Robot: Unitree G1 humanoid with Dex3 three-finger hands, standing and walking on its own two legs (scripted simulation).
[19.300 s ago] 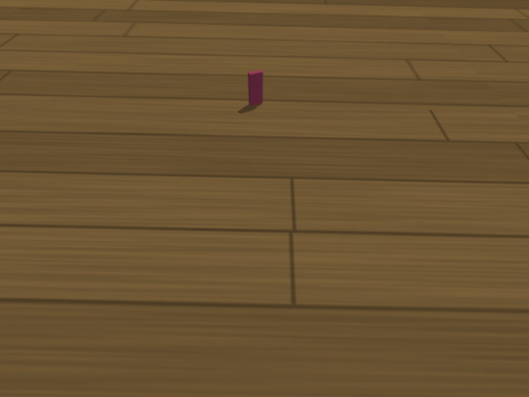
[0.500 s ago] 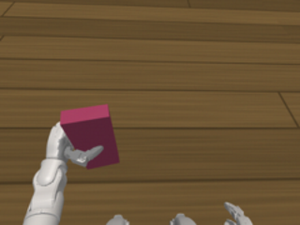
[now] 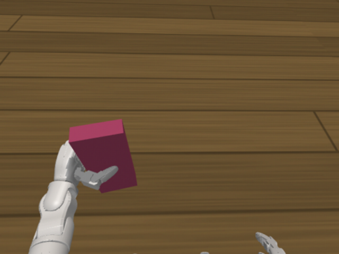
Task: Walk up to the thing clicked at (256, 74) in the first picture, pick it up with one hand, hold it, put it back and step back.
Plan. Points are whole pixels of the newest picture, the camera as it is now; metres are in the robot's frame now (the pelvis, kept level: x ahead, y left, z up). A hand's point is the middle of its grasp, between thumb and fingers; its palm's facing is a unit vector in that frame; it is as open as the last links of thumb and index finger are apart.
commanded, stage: hold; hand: left
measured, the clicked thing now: (110, 161) +0.33 +0.14 +0.04
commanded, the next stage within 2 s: none
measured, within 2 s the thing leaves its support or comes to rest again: neither
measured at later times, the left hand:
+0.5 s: hand (100, 155) +0.34 +0.16 +0.07, palm faces -0.04 -1.00 +0.00, open 8.3 cm
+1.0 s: hand (100, 156) +0.33 +0.15 +0.07, palm faces -0.04 -1.00 +0.00, open 8.3 cm
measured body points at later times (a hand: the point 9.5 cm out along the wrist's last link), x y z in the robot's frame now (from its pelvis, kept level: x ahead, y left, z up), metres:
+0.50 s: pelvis +0.01 -0.01 +0.01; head +0.05 -0.01 +0.46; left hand +0.33 +0.21 +0.07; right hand +0.14 -0.26 -0.10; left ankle +0.00 +0.13 -0.69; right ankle +0.01 -0.13 -0.69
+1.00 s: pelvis +0.00 +0.00 +0.01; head +0.04 -0.01 +0.46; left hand +0.33 +0.21 +0.07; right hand +0.13 -0.25 -0.10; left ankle +0.00 +0.13 -0.69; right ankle +0.01 -0.13 -0.69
